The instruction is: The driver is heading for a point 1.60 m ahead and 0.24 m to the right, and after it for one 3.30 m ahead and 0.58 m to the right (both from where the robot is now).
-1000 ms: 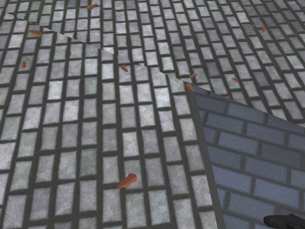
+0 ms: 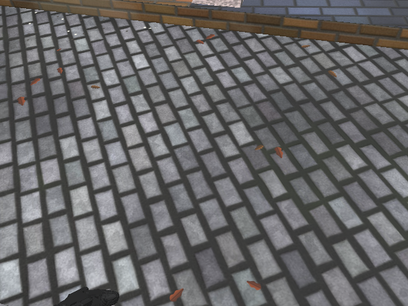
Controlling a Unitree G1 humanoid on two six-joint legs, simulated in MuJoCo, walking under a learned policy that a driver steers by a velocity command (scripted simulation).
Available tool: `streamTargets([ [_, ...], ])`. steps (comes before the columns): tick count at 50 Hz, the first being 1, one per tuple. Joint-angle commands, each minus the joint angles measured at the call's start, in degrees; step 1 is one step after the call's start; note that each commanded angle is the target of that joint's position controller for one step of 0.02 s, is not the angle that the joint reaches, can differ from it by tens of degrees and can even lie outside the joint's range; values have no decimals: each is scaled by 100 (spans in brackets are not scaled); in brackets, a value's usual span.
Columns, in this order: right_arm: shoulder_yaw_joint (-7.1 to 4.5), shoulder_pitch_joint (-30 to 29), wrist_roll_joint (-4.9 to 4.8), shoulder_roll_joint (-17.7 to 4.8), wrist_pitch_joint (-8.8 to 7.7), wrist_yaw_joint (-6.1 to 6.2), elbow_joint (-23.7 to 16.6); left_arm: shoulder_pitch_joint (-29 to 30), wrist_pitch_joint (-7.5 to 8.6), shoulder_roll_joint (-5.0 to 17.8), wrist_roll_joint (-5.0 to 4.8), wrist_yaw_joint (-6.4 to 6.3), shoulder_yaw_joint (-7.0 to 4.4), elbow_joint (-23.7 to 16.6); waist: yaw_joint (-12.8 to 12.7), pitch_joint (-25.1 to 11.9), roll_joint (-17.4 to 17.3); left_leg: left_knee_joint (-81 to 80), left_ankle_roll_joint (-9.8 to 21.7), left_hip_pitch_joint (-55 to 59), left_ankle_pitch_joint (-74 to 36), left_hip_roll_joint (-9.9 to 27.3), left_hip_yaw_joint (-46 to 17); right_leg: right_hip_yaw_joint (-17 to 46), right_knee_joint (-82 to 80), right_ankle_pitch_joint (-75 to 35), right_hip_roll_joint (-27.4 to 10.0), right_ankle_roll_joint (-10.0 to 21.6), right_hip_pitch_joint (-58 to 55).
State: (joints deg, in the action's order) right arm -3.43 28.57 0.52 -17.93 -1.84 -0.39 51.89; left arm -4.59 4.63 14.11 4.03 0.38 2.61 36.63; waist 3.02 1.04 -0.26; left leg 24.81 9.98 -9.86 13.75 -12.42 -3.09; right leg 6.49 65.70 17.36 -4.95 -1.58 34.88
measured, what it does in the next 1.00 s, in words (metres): goes down, turning right: right foot 0.14 m lower, then left foot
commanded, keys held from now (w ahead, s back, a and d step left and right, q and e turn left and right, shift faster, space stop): w+q+shift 0.04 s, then w+shift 0.28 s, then w+e+shift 0.68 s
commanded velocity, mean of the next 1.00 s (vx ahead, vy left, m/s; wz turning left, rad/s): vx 1.00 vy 0.00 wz -0.22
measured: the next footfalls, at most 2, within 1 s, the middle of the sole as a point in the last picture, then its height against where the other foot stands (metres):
right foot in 0.30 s outside the picture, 0.14 m lower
left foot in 0.68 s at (191, 234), level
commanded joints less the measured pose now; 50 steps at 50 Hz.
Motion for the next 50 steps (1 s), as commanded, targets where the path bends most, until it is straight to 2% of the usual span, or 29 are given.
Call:
streamTargets([
  [1,-230,-551,-70,-916,-264,-3,-592,417,-88,609,-103,58,-71,-555,-311,728,80,-1731,781,-1806,-534,1177,-1843,-618,-1786,-1038,29,-186,-699],
  [3,-255,-660,-127,-970,-299,-75,-588,257,-72,370,-176,113,-47,-500,-233,233,-115,-1550,454,-2055,-2321,1005,-1446,-992,-2019,-2662,412,-113,-2015],
  [4,-257,-699,-121,-965,-318,-94,-602,-195,-27,514,-169,124,-137,-278,-314,-124,-266,-1198,333,-1665,-2898,1077,-1303,-800,-1768,-3252,361,48,-2354],
  [6,-271,-98,-103,-862,-321,26,-350,284,151,1014,-120,89,-336,-423,148,-198,-164,-327,265,461,-2473,1178,-1476,-284,-2615,-3654,206,320,-590],
  [9,-220,125,14,-571,-278,173,-207,857,245,653,-112,94,-259,-621,577,199,-224,267,30,990,-1245,1084,-1575,-392,-4301,-4174,155,301,-556],
  [13,-165,-212,213,-727,-242,313,-281,-931,266,1083,-276,-71,-557,111,-190,-301,-164,2689,7,1981,-2571,1069,-1738,-230,-5358,-4444,-132,410,-1617],
  [15,-160,-647,9,-709,-181,307,-380,-2825,177,1330,-223,-102,-768,837,-1159,-982,645,5884,-150,443,-1785,708,-1114,-515,-4981,-4111,-182,422,-4127],
  [16,-57,-391,-25,-114,-200,280,-476,-3474,174,1356,57,10,-732,1014,-949,-1193,2018,8659,-328,-2702,3320,161,-756,34,-2457,-5419,-929,764,-6533],
  [17,118,-183,-135,178,-317,414,-624,-4025,25,1229,13,137,-747,1115,-1043,-1891,2344,9955,-312,-4356,3489,233,-678,1259,-1859,-5448,-1455,1180,-7583],
  [18,185,-504,-154,73,-391,436,-814,-3976,-22,1292,-37,115,-787,1155,-1073,-2124,2060,10136,-320,-5429,2895,363,-561,3016,-3401,-2023,-2010,1884,-7475],
  [19,222,-1556,179,-85,-358,350,-1005,-3116,-94,639,-94,13,-661,1073,-962,-938,356,9152,-301,-5797,1946,897,-75,3232,-4829,397,-1540,1749,-5956],
  [20,251,-1624,284,-139,-363,174,-1124,-2553,-9,1048,-193,-97,-712,1059,-529,-330,529,8404,-392,-5546,1313,1203,-153,3688,-5050,419,-1733,2052,-4746],
  [22,366,-2340,625,49,-187,-39,-1341,-2901,136,726,-312,-85,-567,1527,-351,576,-482,7648,-594,-5106,1866,1632,-195,3047,-4877,-337,-1310,1971,-2616],
  [23,431,-2552,542,153,-126,-86,-1467,-2826,162,712,-217,-49,-558,1615,-190,773,-452,6858,-673,-4940,1667,1785,-45,2651,-5025,106,-971,1826,-1919],
  [25,581,-3375,201,155,-270,-158,-2009,-2109,233,664,-276,-147,-537,1467,37,1248,80,3700,-930,-3709,-383,1877,125,1747,-6011,-630,-198,1501,-376],
  [27,617,-3141,187,341,-279,-253,-1750,-2076,261,655,-578,-66,-552,1496,-33,492,254,2453,-943,-589,-2736,1467,381,911,-6484,-2059,261,1336,490],
  [28,603,-3046,119,278,-262,-229,-1745,-2202,281,942,-636,-43,-647,1509,-27,467,612,2064,-944,-346,-2684,1449,326,1080,-6374,-2857,26,1373,-23],
  [29,573,-3294,111,128,-230,-181,-1747,-2457,265,841,-685,-16,-644,1612,-228,540,343,1679,-934,-693,-2469,1349,468,1027,-6282,-3657,-28,1341,-1001],
  [31,515,-3456,131,46,-221,-33,-1754,-2921,159,761,-556,-26,-647,1817,-477,442,84,735,-872,-1031,-1844,1056,618,1039,-5469,-4919,21,1170,-2727],
  [33,314,-2163,120,-278,-335,85,-1440,-3009,66,1003,-423,-29,-724,1907,102,-580,450,442,-746,560,-1134,927,511,966,-3252,-5588,92,966,-3065],
  [34,167,-1165,167,-562,-413,174,-1217,-2830,68,970,-396,-14,-755,1834,541,-1112,484,696,-627,1983,-601,1527,70,857,-1848,-4396,324,938,-2116],
  [35,-3,-147,349,-1046,-439,241,-1095,-2825,134,287,-381,-50,-644,1568,653,-2076,-527,854,-385,3276,490,3234,-1743,445,65,-825,634,985,-1124],
  [36,-77,-484,321,-1120,-355,175,-1085,-3177,47,166,-704,-79,-587,1292,250,-2827,-1740,-240,251,3891,1620,4230,-4387,60,1615,989,919,837,264],
  [37,-48,-900,248,-524,-278,158,-1148,-2473,-51,577,-503,-129,-678,1346,280,-1695,-744,-600,141,3090,2288,3780,-3856,-114,1682,464,482,881,994],
  [38,33,-1183,232,-139,-298,149,-1064,-1945,-94,550,-397,-68,-701,1258,259,-774,-374,-717,14,2245,1711,3507,-2823,-196,1352,99,293,870,1144],
  [40,40,-1232,250,2,-361,149,-804,-1650,-222,276,-230,64,-703,1141,-75,4,-187,-1051,-92,915,443,3191,-1623,-210,1046,-14,-13,808,799],
  [43,75,-1127,34,267,-492,78,-433,-1128,-452,-52,-204,206,-637,782,-388,340,-464,-1492,-374,347,-233,2995,-382,-303,765,-139,-278,733,937],
  [45,58,-1239,22,215,-564,56,-371,-635,-483,-16,-189,306,-584,425,-522,448,-552,-1568,-480,219,-1412,2905,437,-458,358,-734,-336,727,1065],
  [50,-78,-1304,48,-488,-639,98,-338,227,-418,271,-247,554,-503,3,-646,607,-212,-1828,-711,-95,-3402,2442,1900,-1440,-2014,-2365,216,1051,-630],
])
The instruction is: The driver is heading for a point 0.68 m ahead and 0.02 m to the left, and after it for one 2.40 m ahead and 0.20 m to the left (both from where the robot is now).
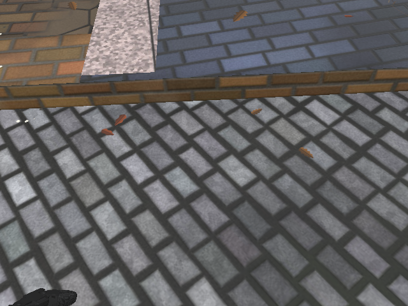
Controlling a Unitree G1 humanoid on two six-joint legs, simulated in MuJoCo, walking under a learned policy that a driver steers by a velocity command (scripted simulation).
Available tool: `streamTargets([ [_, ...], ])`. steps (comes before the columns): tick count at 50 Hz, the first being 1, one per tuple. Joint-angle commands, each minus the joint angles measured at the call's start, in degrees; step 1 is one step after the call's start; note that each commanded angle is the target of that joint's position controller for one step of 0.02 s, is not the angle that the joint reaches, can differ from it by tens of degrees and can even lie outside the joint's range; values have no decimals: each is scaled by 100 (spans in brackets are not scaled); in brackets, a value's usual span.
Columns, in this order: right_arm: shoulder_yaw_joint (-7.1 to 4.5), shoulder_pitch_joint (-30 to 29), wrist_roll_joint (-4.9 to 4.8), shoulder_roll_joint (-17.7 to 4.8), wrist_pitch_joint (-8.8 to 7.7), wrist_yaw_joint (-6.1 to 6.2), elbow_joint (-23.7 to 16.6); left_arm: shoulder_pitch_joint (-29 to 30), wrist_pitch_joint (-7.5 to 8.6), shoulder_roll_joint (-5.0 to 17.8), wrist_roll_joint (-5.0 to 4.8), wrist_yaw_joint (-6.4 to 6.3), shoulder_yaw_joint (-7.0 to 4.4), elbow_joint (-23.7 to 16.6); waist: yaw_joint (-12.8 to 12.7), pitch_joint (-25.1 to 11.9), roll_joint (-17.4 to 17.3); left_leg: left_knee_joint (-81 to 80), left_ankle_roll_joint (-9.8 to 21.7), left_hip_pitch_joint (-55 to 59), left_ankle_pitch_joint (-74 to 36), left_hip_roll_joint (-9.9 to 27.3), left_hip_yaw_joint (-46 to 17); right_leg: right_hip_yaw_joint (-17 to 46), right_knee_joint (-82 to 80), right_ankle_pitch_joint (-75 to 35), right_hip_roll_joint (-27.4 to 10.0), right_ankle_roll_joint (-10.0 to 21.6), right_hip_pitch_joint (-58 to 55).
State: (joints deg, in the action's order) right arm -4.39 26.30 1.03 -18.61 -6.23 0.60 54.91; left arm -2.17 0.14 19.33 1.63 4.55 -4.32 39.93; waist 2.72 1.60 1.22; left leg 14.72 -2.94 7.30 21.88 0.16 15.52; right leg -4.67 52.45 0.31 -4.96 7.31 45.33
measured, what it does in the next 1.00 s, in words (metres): walks ahead, turning left: right foot, then left foot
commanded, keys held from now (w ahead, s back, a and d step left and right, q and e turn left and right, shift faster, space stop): w+e+shift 0.14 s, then w+shift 0.08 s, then w+q+shift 0.78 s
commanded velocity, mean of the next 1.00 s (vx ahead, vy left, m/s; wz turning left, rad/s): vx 1.00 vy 0.00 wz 0.20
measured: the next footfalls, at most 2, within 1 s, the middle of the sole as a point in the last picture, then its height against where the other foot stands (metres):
right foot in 0.12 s outside the picture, level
left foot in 0.58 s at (217, 221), level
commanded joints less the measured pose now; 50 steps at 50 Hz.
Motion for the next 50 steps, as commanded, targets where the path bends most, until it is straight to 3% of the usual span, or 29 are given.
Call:
streamTargets([
  [1,-15,-897,-19,-578,-166,16,-639,-94,43,-99,-18,120,150,-268,-656,399,-328,-426,537,-1329,-5618,1181,123,-558,-785,-504,477,237,-1825],
  [3,-100,-709,17,-973,20,89,-715,-791,70,170,-38,36,72,-96,-1056,-96,-601,992,533,-744,-7724,1353,132,-782,-847,310,907,404,-2588],
  [5,-153,-966,87,-1165,225,94,-890,-2826,55,644,-28,-131,-181,497,-1968,-1108,-538,3949,578,-1431,-7341,1503,-116,-314,-1172,1014,1158,725,-4928],
  [6,-83,-921,93,-816,240,-13,-968,-2676,8,941,-117,-270,-334,581,-1669,-889,388,6093,388,-2746,-2716,609,-128,554,-1672,1519,872,934,-5638],
  [7,122,-292,137,-97,175,-68,-1494,-2014,-56,1685,64,-293,-409,292,-610,-1265,1517,8272,40,-5027,991,-93,-753,3647,-2063,1012,-641,1879,-6851],
  [8,141,-947,93,-436,15,-51,-1825,-2344,-101,1642,55,-377,-444,101,-1091,-1954,646,8283,131,-5733,462,-45,-1876,5044,-3340,2446,-1022,2126,-7128],
  [9,161,-1295,78,-525,-77,-49,-1836,-2226,-52,1343,33,-460,-389,250,-970,-1044,2,7673,221,-5930,73,284,-1936,4856,-3879,2725,-1056,1784,-6298],
  [10,184,-1286,100,-492,-86,-38,-1755,-2002,32,1044,-8,-503,-300,347,-601,-408,-422,6981,248,-5549,-278,560,-1882,4237,-3900,2292,-859,1468,-5275],
  [12,254,-937,237,-332,133,-72,-1549,-1542,247,622,-33,-544,-129,314,-77,-80,-578,6233,196,-4508,-361,858,-1878,3135,-3943,1424,-419,1187,-3714],
  [13,267,-857,234,-267,261,-117,-1460,-1515,354,414,-52,-525,-42,349,20,-16,-584,5909,152,-4206,-315,962,-1850,2759,-4068,1200,-261,1112,-3263],
  [17,354,-2017,41,-6,368,-244,-1812,-1948,630,404,-112,-354,-41,595,-347,607,-266,4035,344,-4587,-1673,1061,-1420,1375,-4702,-173,171,672,-3167],
  [19,376,-2369,-53,72,319,-312,-1865,-2071,713,320,-141,-316,-7,650,-522,597,-251,3033,563,-4276,-2696,839,-1185,776,-4916,-918,298,336,-3388],
  [21,382,-2558,-133,138,284,-373,-1915,-2188,794,434,-138,-350,-2,748,-571,589,-84,2357,798,-3947,-3448,580,-1153,443,-5302,-1519,28,135,-3804],
  [25,249,-2277,-58,-198,273,-372,-1695,-2252,739,657,-5,-556,1,843,-328,33,235,1936,1053,-3521,-3028,-284,-642,-163,-4440,-5238,-243,-342,-5422],
  [27,105,-964,-41,-536,345,-329,-1315,-1967,550,874,183,-710,-66,770,403,-642,610,2148,1211,-2463,-2106,-745,-521,-315,-2560,-6999,-469,-502,-5686],
  [28,-14,284,-61,-737,378,-284,-916,-1624,440,980,250,-752,-104,652,996,-1049,620,2106,1366,-1489,-1645,-760,-692,-347,-911,-6983,-472,-518,-5344],
  [29,-173,1335,-28,-988,421,-209,-675,-1205,416,1012,209,-749,-117,550,1640,-1187,289,1805,1718,-383,-1053,-448,-1323,-492,1628,-5401,-42,-499,-4227],
  [30,-335,863,5,-1481,528,-166,-666,-1524,576,-30,54,-586,103,194,572,-1207,-2161,1796,2621,1548,-1099,920,-4119,-57,4315,2245,1269,-946,-845],
  [31,-338,214,-26,-1461,521,-210,-957,-1582,720,95,-4,-536,252,-121,408,-1994,-1428,442,3260,1944,95,1513,-6481,1102,4749,2536,1192,-833,281],
  [32,-289,-29,-14,-1090,487,-165,-1037,-1073,807,298,44,-508,285,-176,431,-1272,-284,-20,2955,1166,603,1497,-6215,1351,4137,1970,722,-688,356],
  [33,-184,-104,-18,-671,478,-154,-886,-920,854,319,59,-456,309,-226,91,-546,404,-207,2588,-12,410,1285,-5649,1237,3279,1634,439,-588,18],
  [36,-78,-328,-46,-568,305,-95,-815,-848,510,128,322,-412,435,-380,-480,221,394,-413,2227,-2043,-521,493,-4383,1011,2122,1868,66,-799,-785],
  [38,-131,-334,-92,-780,180,-145,-850,-454,392,85,314,-369,510,-630,-472,454,143,-688,2223,-2839,-942,184,-3953,705,1084,1697,-42,-945,-1063],
  [40,-155,-252,-116,-758,149,-157,-865,304,414,48,200,-306,568,-921,-209,650,-37,-872,2053,-3172,-1509,-26,-3739,501,-171,679,-22,-1074,-1320],
  [44,-251,143,-210,-870,163,-187,-779,935,470,-70,56,-314,609,-1125,317,249,-329,-473,1537,-2292,-3519,-100,-3654,327,-1764,-832,379,-977,-1939],
  [47,-304,37,-168,-986,159,-106,-813,723,523,172,48,-425,518,-1102,183,-147,-457,410,1246,-1492,-4869,-42,-3756,498,-2543,-503,617,-840,-2635],
  [48,-333,-60,-118,-1107,146,-83,-841,48,547,403,30,-495,410,-918,-125,-717,-522,1250,1120,-1334,-5666,-29,-3771,572,-2406,-92,762,-764,-3461],
  [49,-362,-479,-78,-1286,116,-93,-903,-1112,566,612,-11,-586,290,-639,-897,-1277,-603,2519,1043,-1666,-5664,-179,-3690,645,-2366,343,640,-716,-4640],
  [50,-295,-827,-66,-1014,31,-112,-1032,-2468,594,958,69,-702,116,-299,-1518,-1842,-383,4017,1024,-2598,-4579,-414,-3521,994,-2083,1169,94,-617,-6153],
])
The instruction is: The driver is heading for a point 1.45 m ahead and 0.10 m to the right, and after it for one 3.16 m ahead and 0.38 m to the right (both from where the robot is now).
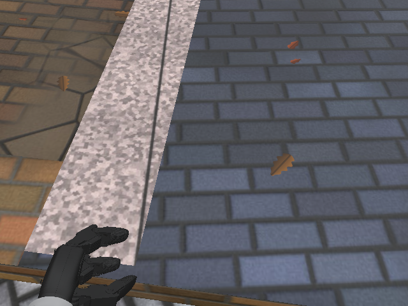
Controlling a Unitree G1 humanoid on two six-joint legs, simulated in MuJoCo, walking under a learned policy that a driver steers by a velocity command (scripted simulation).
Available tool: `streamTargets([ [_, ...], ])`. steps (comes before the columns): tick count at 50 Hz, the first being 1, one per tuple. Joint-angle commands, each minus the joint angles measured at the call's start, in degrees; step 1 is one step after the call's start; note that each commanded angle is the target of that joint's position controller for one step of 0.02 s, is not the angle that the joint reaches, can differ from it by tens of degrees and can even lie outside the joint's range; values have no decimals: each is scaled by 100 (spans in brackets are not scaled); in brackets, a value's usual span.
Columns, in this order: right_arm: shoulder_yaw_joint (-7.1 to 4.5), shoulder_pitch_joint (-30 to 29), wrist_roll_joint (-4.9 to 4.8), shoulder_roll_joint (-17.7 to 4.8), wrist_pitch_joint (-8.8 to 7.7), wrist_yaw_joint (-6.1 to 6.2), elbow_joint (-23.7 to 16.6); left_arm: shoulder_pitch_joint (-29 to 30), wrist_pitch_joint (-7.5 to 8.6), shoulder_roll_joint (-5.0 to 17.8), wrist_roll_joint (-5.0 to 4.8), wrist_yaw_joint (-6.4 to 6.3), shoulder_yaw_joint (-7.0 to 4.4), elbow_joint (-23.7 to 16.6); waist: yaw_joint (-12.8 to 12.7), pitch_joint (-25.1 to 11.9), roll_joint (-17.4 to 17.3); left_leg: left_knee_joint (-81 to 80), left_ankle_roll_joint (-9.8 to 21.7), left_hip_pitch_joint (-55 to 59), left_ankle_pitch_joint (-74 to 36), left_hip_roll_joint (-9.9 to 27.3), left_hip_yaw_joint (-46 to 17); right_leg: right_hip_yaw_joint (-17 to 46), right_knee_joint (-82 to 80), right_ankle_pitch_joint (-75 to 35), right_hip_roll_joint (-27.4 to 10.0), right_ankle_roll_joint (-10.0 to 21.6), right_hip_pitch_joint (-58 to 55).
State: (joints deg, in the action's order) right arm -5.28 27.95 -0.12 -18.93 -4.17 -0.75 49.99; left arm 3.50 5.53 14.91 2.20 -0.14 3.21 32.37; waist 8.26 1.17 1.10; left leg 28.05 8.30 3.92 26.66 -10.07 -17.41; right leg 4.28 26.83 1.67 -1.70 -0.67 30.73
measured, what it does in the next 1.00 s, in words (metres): climbs: left foot, then right foot 0.14 m higher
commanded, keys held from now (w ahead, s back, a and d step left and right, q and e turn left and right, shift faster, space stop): w+q+shift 0.10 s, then w+shift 0.22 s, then w+e+shift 0.68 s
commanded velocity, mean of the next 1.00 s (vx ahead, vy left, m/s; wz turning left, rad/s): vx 1.00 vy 0.00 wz -0.14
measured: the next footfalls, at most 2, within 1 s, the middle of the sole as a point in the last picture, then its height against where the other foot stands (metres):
left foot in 0.32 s outside the picture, level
right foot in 0.74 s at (162, 189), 0.14 m higher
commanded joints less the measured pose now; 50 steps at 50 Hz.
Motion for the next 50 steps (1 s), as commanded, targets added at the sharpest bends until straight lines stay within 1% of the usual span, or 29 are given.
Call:
streamTargets([
  [1,94,-824,-48,128,-210,58,-777,-3552,61,1738,271,-307,-744,567,-1850,-2231,1178,4411,-110,-3683,100,222,376,2006,177,2104,-2072,456,-5873],
  [2,192,-265,-224,-53,-126,84,-1100,-2898,11,1964,251,-221,-855,488,-1180,-2814,2354,5340,-142,-4583,243,310,876,4694,-812,2923,-2799,1032,-5875],
  [3,147,-773,-20,-489,16,134,-844,-2182,-28,1156,218,-179,-752,286,-1222,-1788,954,5310,-128,-4865,-561,877,1033,3864,-1030,3830,-2335,968,-4901],
  [4,119,-1180,88,-570,83,62,-862,-1953,-38,726,154,-146,-646,330,-1222,-1028,316,5025,-205,-4791,-986,1032,1186,2799,-1083,3060,-2013,873,-4072],
  [5,120,-1441,150,-500,143,-26,-916,-1980,-33,601,179,-126,-608,449,-1168,-669,-19,4941,-268,-4705,-1086,1176,1230,2067,-1165,2007,-1805,791,-3537],
  [8,295,-1747,268,47,271,-219,-1290,-2519,145,410,48,-25,-552,1031,-884,-254,344,4855,-316,-4695,-1065,1377,1189,873,-1349,39,-1490,763,-2777],
  [14,510,-2670,263,73,296,-288,-1866,-2258,228,668,37,115,-589,1247,-604,284,321,3024,-308,-4498,-1827,1176,1681,-1002,-1952,-2127,-1039,591,-2152],
  [17,604,-2906,256,71,325,-150,-2020,-2650,149,901,-2,45,-550,1418,-634,20,261,2531,12,-3799,-967,759,2610,-1363,-1515,-5906,-1033,660,-2803],
  [19,584,-2651,343,-15,63,-172,-1969,-3379,-94,1196,58,-63,-574,1779,-568,-754,135,1083,66,-2446,-610,443,2695,-892,734,-7583,-1007,724,-3554],
  [20,453,-1456,325,-117,-8,-150,-1598,-3019,-170,1354,-124,-113,-615,1715,68,-1229,524,-700,67,-672,-2613,836,1963,-579,2142,-6730,-952,612,-3031],
  [21,272,-363,352,-407,-9,-64,-946,-2494,-133,1194,-261,-38,-679,1489,290,-1404,302,-1335,-17,1355,-3913,1341,1716,-520,3940,-2318,-312,553,-1234],
  [22,160,-193,487,-968,-5,-66,-849,-2525,-49,418,-247,-65,-548,1272,-164,-1167,-631,74,-183,2659,-6951,2564,778,-322,6165,2409,169,561,1243],
  [23,-20,566,520,-1350,58,-18,-816,-2637,12,20,-497,-135,-525,1054,25,-2128,-948,1054,281,3600,-10104,3665,422,307,7679,2634,345,705,2179],
  [24,-139,664,501,-1347,125,-28,-702,-2186,-56,261,-505,-187,-600,887,238,-2088,-426,363,640,3361,-7573,3574,364,-138,8679,2429,350,735,3110],
  [26,144,332,553,-301,73,-41,-292,-802,-203,-165,-391,-252,-532,434,17,-450,-841,-710,372,2098,-4038,3202,631,-508,10551,3283,312,822,5033],
  [29,409,-582,211,533,-172,-99,165,-136,-528,-969,-270,-183,-141,-525,-1438,984,-940,-2459,-446,-1552,-1743,2980,2035,10,9778,3632,36,1123,4362],
  [30,434,-1273,230,355,-209,-87,-33,-170,-608,-712,-243,-142,-161,-689,-1839,1200,-869,-3155,-573,-2482,-1619,2746,2535,-237,8537,3281,33,1083,3682],
  [32,434,-1984,168,111,-279,54,-196,-826,-761,-481,-176,-104,-227,-493,-2370,1165,-648,-3114,-515,-3704,-4919,2035,3931,-1091,7276,2223,328,1002,1880],
  [34,98,-2092,-295,-1017,-479,200,-653,-2717,-718,70,-114,43,-425,302,-2924,-902,-381,-1760,-154,-3723,-9313,2025,3571,-1513,5690,854,874,888,-2074],
  [36,-192,-2469,-446,-1859,-462,300,-920,-4209,-721,993,-216,52,-857,735,-3622,-2657,-892,1409,30,-2203,-12186,2270,3023,-1322,4988,1631,1338,769,-3637],
  [37,-146,-2595,-324,-1277,-349,126,-1053,-4253,-639,1165,-276,78,-990,729,-3511,-2063,-927,4276,-206,-2049,-9518,1905,2760,-392,3082,2047,1222,1371,-3406],
  [38,256,-2467,68,257,-329,-165,-1020,-2778,-617,1071,-412,75,-965,682,-2480,-666,619,7219,-344,-3426,-1588,735,2240,1304,1704,2840,1250,1977,-2102],
  [39,416,-1416,361,854,-374,-265,-1918,-1624,-661,1255,-345,31,-891,378,-910,-1091,1919,9032,-693,-4989,-662,173,1188,4682,574,384,267,2672,-2302],
  [40,519,-1605,522,837,-349,-268,-2379,-1784,-643,1073,-353,-65,-835,393,-888,-1343,1279,9180,-657,-5780,-519,381,848,5808,-544,2487,-178,2749,-2521],
  [41,586,-1660,555,672,-340,-183,-2312,-2127,-553,803,-230,-93,-784,674,-780,-360,534,9047,-678,-6133,-689,575,930,5735,-955,2905,-262,2462,-1847],
  [43,656,-1913,624,504,-153,-16,-2542,-2443,-370,947,-88,-140,-847,1014,-588,407,-92,8434,-691,-6541,108,693,1154,4222,-343,1587,296,2099,-1452],
  [44,669,-2075,555,524,-22,35,-2498,-2634,-275,676,-92,-180,-775,1173,-584,528,-571,7888,-773,-6281,623,857,1134,3464,-46,1215,456,2028,-1001],
  [47,606,-2926,350,-1,55,54,-2853,-2557,-71,936,-133,-159,-795,1187,-775,550,-492,4440,-906,-4763,791,1165,1490,2507,-958,518,839,1841,-245],
  [50,765,-3225,113,380,-36,10,-2913,-2099,-104,1031,-203,-161,-907,1118,-1021,-87,-23,1434,-1093,-2661,-1805,947,1731,1848,-1285,-1046,1077,1581,-502],
])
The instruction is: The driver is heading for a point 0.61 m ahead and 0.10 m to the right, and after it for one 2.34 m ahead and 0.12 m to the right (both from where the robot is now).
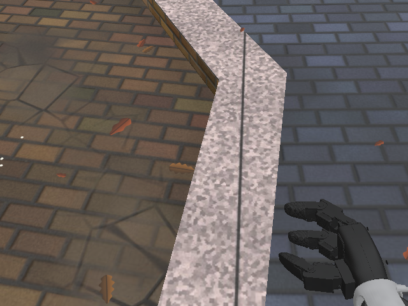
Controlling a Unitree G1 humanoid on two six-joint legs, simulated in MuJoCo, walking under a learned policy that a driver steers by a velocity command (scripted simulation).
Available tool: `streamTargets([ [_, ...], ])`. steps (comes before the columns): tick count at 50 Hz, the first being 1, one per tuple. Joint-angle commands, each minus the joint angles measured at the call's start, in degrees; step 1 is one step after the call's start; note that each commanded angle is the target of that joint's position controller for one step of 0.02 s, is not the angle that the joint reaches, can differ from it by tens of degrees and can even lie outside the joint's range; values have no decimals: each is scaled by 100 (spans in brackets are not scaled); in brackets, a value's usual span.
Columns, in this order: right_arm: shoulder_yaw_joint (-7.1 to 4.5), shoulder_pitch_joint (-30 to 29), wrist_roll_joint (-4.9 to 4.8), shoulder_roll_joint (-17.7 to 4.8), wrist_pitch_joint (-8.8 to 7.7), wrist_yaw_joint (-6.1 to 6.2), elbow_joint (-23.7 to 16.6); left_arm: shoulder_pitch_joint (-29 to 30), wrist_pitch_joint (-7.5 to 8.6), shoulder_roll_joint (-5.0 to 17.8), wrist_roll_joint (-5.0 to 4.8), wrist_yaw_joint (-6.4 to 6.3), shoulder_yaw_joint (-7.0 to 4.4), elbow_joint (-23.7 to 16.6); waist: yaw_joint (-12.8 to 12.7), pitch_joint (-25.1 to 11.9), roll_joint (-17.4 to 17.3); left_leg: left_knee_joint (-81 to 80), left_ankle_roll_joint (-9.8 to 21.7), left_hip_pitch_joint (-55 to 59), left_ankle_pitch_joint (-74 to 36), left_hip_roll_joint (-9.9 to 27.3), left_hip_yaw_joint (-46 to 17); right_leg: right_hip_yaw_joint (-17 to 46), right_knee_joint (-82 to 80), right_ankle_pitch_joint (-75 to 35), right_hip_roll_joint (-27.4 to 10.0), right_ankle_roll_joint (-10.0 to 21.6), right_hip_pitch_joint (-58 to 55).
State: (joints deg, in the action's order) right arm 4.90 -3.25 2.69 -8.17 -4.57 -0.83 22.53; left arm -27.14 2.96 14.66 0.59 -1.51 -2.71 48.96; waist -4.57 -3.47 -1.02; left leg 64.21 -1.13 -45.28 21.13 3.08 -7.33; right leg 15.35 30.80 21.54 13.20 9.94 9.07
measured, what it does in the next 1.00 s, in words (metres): walks ahead, turning right: left foot, then right foot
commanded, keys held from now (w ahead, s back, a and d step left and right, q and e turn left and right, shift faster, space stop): w+e+shift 0.46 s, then q+shift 0.54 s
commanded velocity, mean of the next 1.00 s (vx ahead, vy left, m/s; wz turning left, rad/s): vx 0.67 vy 0.00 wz -0.32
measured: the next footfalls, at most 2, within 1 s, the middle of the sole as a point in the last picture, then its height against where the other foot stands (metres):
left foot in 0.12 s outside the picture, level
right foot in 0.56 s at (274, 266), level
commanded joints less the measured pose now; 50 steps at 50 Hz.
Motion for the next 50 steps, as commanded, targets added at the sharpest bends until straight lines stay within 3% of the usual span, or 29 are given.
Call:
streamTargets([
  [1,-269,116,-249,-705,9,20,-86,884,172,1179,-43,31,-377,-506,253,55,479,-2691,-141,2864,-1769,-520,739,898,-1472,-3689,-630,435,1300],
  [3,-484,890,-285,-1148,21,101,227,855,262,1422,-90,123,-479,-525,673,-735,422,-3359,-56,3893,-1970,-769,632,1085,-331,-5065,-817,74,421],
  [4,-611,1644,-348,-1351,10,188,442,1130,296,1543,-76,188,-531,-631,1216,-1148,338,-3695,-31,4744,-2122,-695,605,985,671,-5120,-770,-126,364],
  [5,-790,2780,-301,-1634,-8,287,834,1459,360,1348,-61,229,-502,-818,1704,-1530,158,-3503,48,5902,-1901,-289,425,776,1995,-4378,-661,-313,871],
  [6,-894,3352,-141,-1805,-21,367,1082,1480,364,563,25,248,-308,-1003,1653,-1521,-730,-3335,65,6936,-778,711,-388,295,3385,16,-387,-336,2139],
  [7,-916,3003,130,-2047,-4,344,881,1026,281,315,-168,207,-124,-1342,1117,-1792,-1561,-4034,328,7206,74,1955,-2916,-185,4468,677,-387,-431,3136],
  [8,-973,2142,161,-1801,-3,288,753,775,158,601,-141,138,-113,-1281,778,-1427,-1522,-4639,756,6446,1265,2083,-3732,-616,4858,-88,-837,-466,3622],
  [9,-856,1764,121,-1252,-4,233,677,1087,41,802,17,147,-156,-1162,766,-733,-719,-4825,884,5588,1606,1790,-3028,-844,4937,-535,-1129,-486,3592],
  [11,-802,2116,97,-1088,-68,142,1094,1638,-71,756,154,312,-160,-1240,739,171,80,-4897,640,4652,-16,1248,-1514,-948,4800,-673,-1418,-507,3598],
  [15,-792,2824,-122,-1011,-241,33,1817,1951,-296,507,152,550,-26,-1567,570,432,-404,-4932,234,4553,-2686,1015,-27,-1154,4853,-911,-1697,-468,4090],
  [20,-731,3325,-76,-1059,-302,77,2320,3193,-347,380,199,641,146,-2016,669,989,-213,-5425,-144,4307,-4367,582,1483,-2004,3773,-1945,-1436,-360,4007],
  [22,-733,3422,-28,-1203,-294,130,2445,3455,-317,298,129,704,233,-2075,648,1186,-228,-5422,-321,4440,-5232,498,1894,-2388,2891,-1943,-1340,-180,3744],
  [25,-739,3581,-122,-1440,-246,344,2552,3066,-220,213,225,675,300,-1868,321,682,-316,-4492,-285,3903,-9006,694,2011,-2909,1841,-1845,-528,0,1331],
  [26,-763,3452,-163,-1762,-197,399,2549,2139,-160,378,336,623,236,-1591,-198,545,-402,-3416,-279,3536,-9257,920,1779,-2646,1311,-1555,-458,74,354],
  [27,-753,3340,-245,-1854,-172,408,2579,992,-120,631,347,514,117,-1169,-697,277,-474,-2195,-209,3144,-8774,1122,1582,-1963,700,-2023,-718,237,-790],
  [28,-797,2988,-336,-1918,-150,342,2581,210,-58,883,308,373,5,-820,-1112,60,-274,-99,-111,2790,-5353,444,1953,-1290,-478,-3443,-1253,535,-1653],
  [29,-649,3490,-253,-1106,-112,267,2251,339,-26,1516,347,230,-112,-785,-188,-1025,1015,2509,97,1320,1858,-385,1643,49,1265,-8259,-3070,784,-3497],
  [30,-685,3780,-521,-1625,-339,116,2371,291,14,1256,-5,97,-115,-1185,-557,-2865,727,3023,286,807,1767,-568,-780,1745,611,-7783,-3870,1584,-4265],
  [31,-802,3262,-716,-1895,-305,128,2272,661,43,1192,11,134,-124,-1138,-476,-2271,112,2874,201,803,1290,-369,-506,1356,-104,-6583,-3668,1666,-3328],
  [32,-790,2958,-691,-1670,-248,164,2099,1288,141,955,-85,175,-69,-1067,58,-953,-430,2322,90,492,769,-86,-153,816,-649,-5420,-3424,1468,-2057],
  [33,-787,2874,-578,-1461,-138,228,2213,1726,216,650,-140,179,0,-1069,375,-416,-847,2087,-34,722,480,123,23,419,-1036,-4992,-3271,1240,-1039],
  [35,-794,3385,-509,-1064,152,276,2367,2168,301,293,-63,261,87,-998,859,87,-296,1879,-279,1580,174,318,165,-630,-1524,-5276,-3058,975,504],
  [37,-842,3163,-521,-922,257,309,2201,2501,325,176,-62,260,104,-930,954,560,55,1080,-417,1668,29,336,367,-1555,-1695,-5245,-2587,606,1451],
  [40,-831,2587,-416,-791,222,326,1850,2662,235,437,43,12,38,-844,882,367,316,-531,-340,1614,-1550,182,828,-2548,-1601,-5041,-1955,127,1249],
  [44,-843,2083,-353,-856,210,34,1592,2227,-24,683,-129,-174,-50,-706,440,-55,527,-2384,-148,1627,-2605,-100,1224,-2658,-773,-4716,-2220,-60,-128],
  [47,-1026,2453,-282,-1333,294,-152,1418,2484,-170,842,-256,-191,-133,-805,794,-282,721,-2699,350,2167,-1735,-363,1374,-2585,356,-5721,-2587,-280,-432],
  [48,-1139,3027,-285,-1541,288,-148,1509,2632,-186,809,-288,-184,-133,-851,1158,-439,581,-3179,603,2896,-1932,-524,1351,-2652,1219,-5491,-2450,-454,-222],
  [49,-1270,3461,-289,-1852,269,-74,1563,2548,-180,707,-230,-118,-98,-892,1402,-473,-4,-3725,862,3746,-3011,-467,886,-2553,2441,-3805,-2062,-710,425],
  [50,-1361,2981,-223,-2412,262,33,1355,2147,-164,126,121,-3,25,-1052,664,-309,-1859,-3462,1672,4654,-6130,727,-1270,-2511,4456,1280,-812,-1140,2198],
])
Keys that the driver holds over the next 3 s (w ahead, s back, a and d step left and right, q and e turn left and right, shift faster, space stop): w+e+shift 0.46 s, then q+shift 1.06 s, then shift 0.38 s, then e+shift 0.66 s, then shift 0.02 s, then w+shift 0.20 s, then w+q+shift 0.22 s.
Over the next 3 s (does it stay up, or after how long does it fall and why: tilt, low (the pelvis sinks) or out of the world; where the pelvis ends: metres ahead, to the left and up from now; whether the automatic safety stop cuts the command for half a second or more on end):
stays up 0.98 -0.20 0.01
